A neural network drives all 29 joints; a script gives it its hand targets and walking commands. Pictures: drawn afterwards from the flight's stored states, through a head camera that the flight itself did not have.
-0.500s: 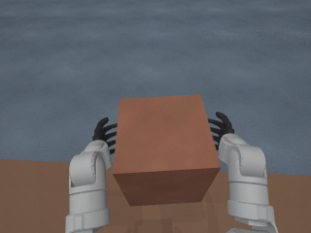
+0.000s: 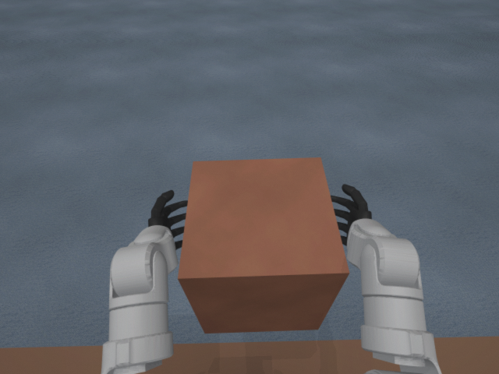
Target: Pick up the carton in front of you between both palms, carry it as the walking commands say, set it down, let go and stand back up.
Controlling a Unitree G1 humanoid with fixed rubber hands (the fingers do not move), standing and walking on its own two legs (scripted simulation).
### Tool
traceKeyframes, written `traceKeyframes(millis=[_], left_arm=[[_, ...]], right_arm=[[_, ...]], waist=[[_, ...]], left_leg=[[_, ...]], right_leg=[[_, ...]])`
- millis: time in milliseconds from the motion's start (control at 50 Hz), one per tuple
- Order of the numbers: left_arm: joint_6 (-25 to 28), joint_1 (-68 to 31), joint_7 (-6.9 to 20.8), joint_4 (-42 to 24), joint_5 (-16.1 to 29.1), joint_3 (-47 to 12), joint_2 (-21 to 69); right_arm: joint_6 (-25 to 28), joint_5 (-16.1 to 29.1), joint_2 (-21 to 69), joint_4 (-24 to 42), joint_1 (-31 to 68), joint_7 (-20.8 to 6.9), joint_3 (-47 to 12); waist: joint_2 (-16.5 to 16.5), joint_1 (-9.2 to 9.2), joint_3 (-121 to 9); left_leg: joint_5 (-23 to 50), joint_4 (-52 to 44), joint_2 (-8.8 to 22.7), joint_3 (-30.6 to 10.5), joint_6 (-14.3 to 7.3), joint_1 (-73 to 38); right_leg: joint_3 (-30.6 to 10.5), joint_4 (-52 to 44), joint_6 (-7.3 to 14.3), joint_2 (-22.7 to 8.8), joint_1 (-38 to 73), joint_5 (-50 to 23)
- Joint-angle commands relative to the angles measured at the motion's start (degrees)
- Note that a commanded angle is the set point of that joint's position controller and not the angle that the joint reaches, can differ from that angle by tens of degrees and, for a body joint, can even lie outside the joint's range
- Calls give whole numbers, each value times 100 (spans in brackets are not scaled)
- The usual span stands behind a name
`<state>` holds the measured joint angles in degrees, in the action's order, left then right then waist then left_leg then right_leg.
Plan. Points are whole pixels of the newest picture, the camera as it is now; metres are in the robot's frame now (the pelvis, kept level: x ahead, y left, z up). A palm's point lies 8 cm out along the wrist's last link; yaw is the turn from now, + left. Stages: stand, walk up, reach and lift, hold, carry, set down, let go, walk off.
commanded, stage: carry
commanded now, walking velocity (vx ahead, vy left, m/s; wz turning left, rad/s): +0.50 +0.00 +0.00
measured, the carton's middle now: (259, 250) +0.34 +0.00 +0.02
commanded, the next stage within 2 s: none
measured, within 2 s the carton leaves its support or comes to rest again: neither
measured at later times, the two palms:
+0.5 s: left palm (192, 119) +0.63 +0.13 +0.10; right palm (327, 114) +0.64 -0.18 +0.09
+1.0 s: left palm (194, 66) +0.92 +0.15 +0.08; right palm (296, 62) +0.93 -0.15 +0.08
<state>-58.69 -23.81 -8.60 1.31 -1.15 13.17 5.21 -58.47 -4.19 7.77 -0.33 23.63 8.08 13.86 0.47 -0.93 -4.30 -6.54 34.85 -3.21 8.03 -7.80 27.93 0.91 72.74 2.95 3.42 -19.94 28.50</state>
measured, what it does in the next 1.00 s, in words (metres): goes down: right foot, then left foot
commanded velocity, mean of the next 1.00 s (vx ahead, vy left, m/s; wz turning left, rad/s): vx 0.50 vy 0.00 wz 0.00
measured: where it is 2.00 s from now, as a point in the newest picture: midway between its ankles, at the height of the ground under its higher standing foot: (250, 194)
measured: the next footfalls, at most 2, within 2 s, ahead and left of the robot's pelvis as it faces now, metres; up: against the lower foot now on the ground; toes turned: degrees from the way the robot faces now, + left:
right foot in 0.44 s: +0.45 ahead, -0.08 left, -0.02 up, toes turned -2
left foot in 0.98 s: +0.78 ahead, +0.07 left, -0.03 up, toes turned +8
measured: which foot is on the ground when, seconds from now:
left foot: down 0.00-0.44, up 0.46-0.96, down 0.98-1.00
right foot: up 0.00-0.42, down 0.44-0.98, up 1.00-1.00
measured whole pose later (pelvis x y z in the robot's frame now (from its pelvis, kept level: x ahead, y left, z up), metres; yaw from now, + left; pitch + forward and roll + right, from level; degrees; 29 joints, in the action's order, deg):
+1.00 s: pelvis +0.61 -0.01 -0.03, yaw +0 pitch +4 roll +1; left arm -59.4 -21.2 -8.8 -7.2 -1.0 11.9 6.5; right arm -59.5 -2.3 7.5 8.0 21.1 8.2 12.4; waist 0.8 0.9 -5.2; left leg -2.4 26.3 -0.7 10.3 -5.2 28.6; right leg 4.8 32.2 2.9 1.3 -1.5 28.0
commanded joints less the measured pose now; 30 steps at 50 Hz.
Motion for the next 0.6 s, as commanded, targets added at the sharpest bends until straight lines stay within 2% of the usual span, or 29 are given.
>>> traceKeyframes(millis=[0, 20, 60, 100, 140, 180, 240, 320, 340, 360, 380, 400, 420, 440, 460, 480, 500, 520, 540, 580], left_arm=[[185, -3412, 47, -690, 810, -3328, 4810], [252, -3408, 49, -730, 741, -3306, 4851], [360, -3228, 49, -697, 630, -3328, 4871], [440, -2984, 24, -710, 571, -3390, 4769], [479, -2821, -5, -819, 564, -3459, 4640], [484, -2770, -24, -984, 610, -3526, 4502], [426, -2847, -50, -1236, 731, -3597, 4291], [211, -2701, -83, -1184, 698, -3476, 3924], [150, -2695, -86, -1155, 681, -3418, 3839], [93, -2682, -90, -1106, 665, -3340, 3759], [43, -2668, -98, -1044, 646, -3256, 3673], [6, -2575, -110, -934, 622, -3169, 3612], [-21, -2544, -119, -856, 582, -3079, 3580], [-58, -2418, -126, -777, 533, -2952, 3483], [-92, -2767, -170, -737, 548, -2901, 3322], [-93, -2505, -160, -591, 673, -3005, 3610], [-62, -2708, -104, -705, 766, -3067, 3863], [-42, -2936, -25, -802, 897, -3228, 4144], [16, -3384, 39, -985, 1038, -3407, 4374], [141, -3774, 187, -1094, 1271, -3641, 4752]], right_arm=[[168, 1311, 4542, 719, 3478, -129, -3634], [245, 1456, 4711, 799, 3696, -185, -3759], [376, 1658, 4787, 916, 3791, -252, -3963], [447, 1697, 4687, 929, 3579, -257, -4017], [475, 1674, 4525, 934, 3298, -232, -3995], [474, 1648, 4369, 992, 3108, -202, -3953], [417, 1607, 4097, 1109, 2955, -146, -3866], [234, 1421, 3710, 975, 2645, -46, -3677], [185, 1396, 3647, 935, 2641, -24, -3642], [138, 1379, 3610, 904, 2689, -6, -3621], [89, 1368, 3595, 869, 2746, 11, -3595], [36, 1362, 3596, 839, 2827, 27, -3575], [-7, 1356, 3587, 812, 2911, 46, -3552], [-56, 1341, 3563, 807, 3051, 78, -3509], [-109, 1358, 3692, 645, 2974, 90, -3493], [-127, 1307, 3629, 750, 3000, 119, -3428], [-126, 1293, 3843, 748, 3230, 123, -3377], [-90, 1226, 3959, 719, 3319, 122, -3326], [-55, 1128, 4153, 681, 3334, 102, -3256], [33, 1031, 4386, 654, 3400, 45, -3304]], waist=[[-154, -137, -2046], [-179, -76, -2008], [-332, -43, -2044], [-416, -119, -2084], [-465, -220, -2074], [-541, -276, -2019], [-609, -354, -1797], [-656, -501, -1483], [-681, -486, -1402], [-733, -379, -1387], [-814, -208, -1465], [-715, 49, -1671], [-408, 312, -1956], [260, 410, -2408], [1593, 350, -2883], [1233, 540, -2943], [1006, 486, -2528], [185, 346, -2106], [324, 271, -2057], [331, 214, -2016]], left_leg=[[385, -1370, 1955, -3089, -714, -2956], [218, -1504, 1851, -2842, -618, -2571], [550, -1531, 1733, -2469, -628, -2390], [1383, -1439, 1713, -2230, -656, -2716], [2280, -1309, 1645, -1999, -545, -3146], [2871, -1209, 1512, -1750, -393, -3471], [3240, -1133, 1231, -1402, -235, -3609], [3351, -887, 1052, -1180, -193, -3866], [3309, -847, 1074, -1149, -176, -3787], [3517, -698, 1078, -1042, -101, -3596], [3813, -389, 1093, -948, 9, -3414], [3871, 280, 1012, -695, 157, -3145], [2969, 1294, 811, -403, 302, -2484], [744, 2410, 589, -273, 394, -1339], [-2596, 4324, -188, -581, 742, 821], [-2491, 4796, -66, -945, 576, 1380], [-2236, 4705, 174, -1016, 479, 1587], [-1761, 4164, 333, -989, 448, 1362], [-1618, 3937, 437, -972, 453, 1297], [-1425, 3511, 563, -918, 517, 990]], right_leg=[[-337, 161, 11, -500, -2097, -494], [-293, -125, -28, -569, -1802, -601], [-153, -551, -113, -604, -1716, -738], [-67, -1011, -182, -652, -2034, -1011], [19, -1458, -207, -660, -2389, -1391], [96, -1902, -197, -656, -2579, -1846], [303, -2750, -139, -518, -2469, -2521], [577, -4017, -21, -279, -2156, -3190], [593, -4320, 43, -247, -1877, -3354], [616, -4591, 139, -190, -1391, -3428], [684, -4743, 219, -107, -779, -3420], [815, -5029, 252, -16, 131, -3521], [677, -5062, 230, -195, 1265, -3660], [-478, -4347, 219, -1191, 2534, -4697], [-2953, -4175, 1497, -2759, 4243, -5018], [-3529, -4753, 1637, -2581, 3998, -3206], [-3159, -4996, 1406, -2252, 3450, -2600], [-2559, -5219, 1011, -1930, 2653, -2458], [-2367, -5286, 997, -2013, 2348, -2563], [-1905, -5476, 890, -1824, 1823, -2375]])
